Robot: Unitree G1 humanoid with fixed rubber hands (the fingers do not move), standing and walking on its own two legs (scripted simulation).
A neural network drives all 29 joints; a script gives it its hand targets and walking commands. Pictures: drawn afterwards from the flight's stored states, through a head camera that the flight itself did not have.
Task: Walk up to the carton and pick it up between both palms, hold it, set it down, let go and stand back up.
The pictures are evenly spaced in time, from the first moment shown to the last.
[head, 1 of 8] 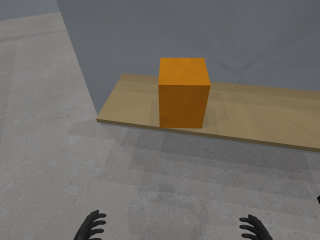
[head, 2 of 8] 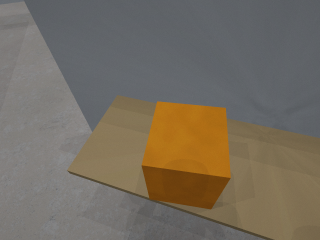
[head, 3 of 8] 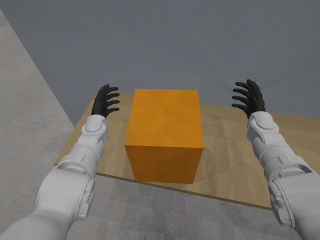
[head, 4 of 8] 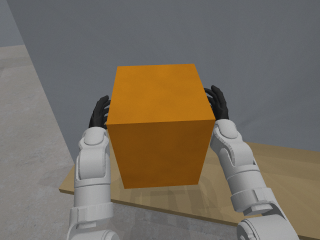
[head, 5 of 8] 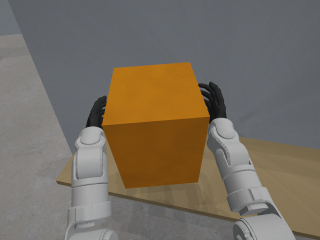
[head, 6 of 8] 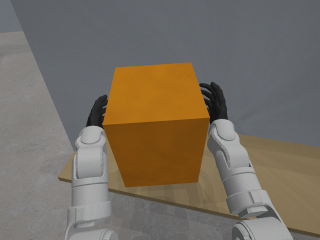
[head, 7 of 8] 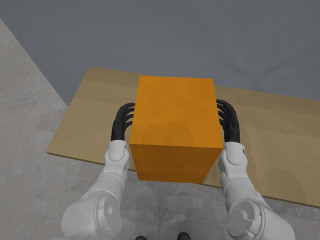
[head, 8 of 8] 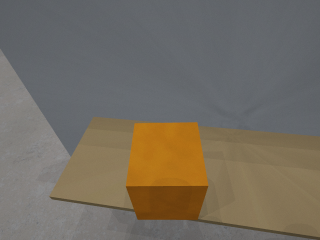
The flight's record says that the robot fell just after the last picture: no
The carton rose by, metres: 0.25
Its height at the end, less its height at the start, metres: +0.00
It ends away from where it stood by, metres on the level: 0.03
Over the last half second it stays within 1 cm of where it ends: yes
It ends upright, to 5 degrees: yes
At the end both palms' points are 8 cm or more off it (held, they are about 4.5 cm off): yes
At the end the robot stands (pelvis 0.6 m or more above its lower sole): yes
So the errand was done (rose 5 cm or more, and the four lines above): yes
